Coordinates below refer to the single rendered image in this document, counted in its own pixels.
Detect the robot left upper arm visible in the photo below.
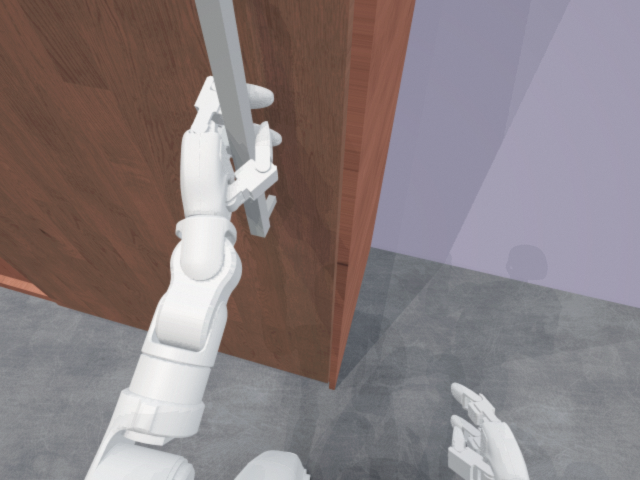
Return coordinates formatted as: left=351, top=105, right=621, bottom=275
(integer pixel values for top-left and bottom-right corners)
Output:
left=90, top=442, right=195, bottom=480

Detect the wardrobe door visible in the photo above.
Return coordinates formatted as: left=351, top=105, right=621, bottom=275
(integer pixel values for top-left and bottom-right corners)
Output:
left=0, top=0, right=355, bottom=383
left=0, top=257, right=31, bottom=283

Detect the handle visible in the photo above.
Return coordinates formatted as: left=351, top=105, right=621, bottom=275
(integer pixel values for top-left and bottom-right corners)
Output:
left=195, top=0, right=277, bottom=238

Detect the left robot hand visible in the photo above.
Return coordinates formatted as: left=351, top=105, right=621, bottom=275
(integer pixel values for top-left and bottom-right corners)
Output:
left=180, top=76, right=282, bottom=221

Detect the robot left forearm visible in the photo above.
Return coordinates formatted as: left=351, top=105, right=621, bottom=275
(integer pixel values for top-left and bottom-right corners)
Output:
left=84, top=215, right=242, bottom=480

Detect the left robot thigh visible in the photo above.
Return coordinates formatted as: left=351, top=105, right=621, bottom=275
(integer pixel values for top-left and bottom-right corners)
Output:
left=234, top=450, right=310, bottom=480

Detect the right robot hand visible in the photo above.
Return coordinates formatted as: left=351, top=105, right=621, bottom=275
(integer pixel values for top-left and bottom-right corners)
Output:
left=448, top=383, right=530, bottom=480

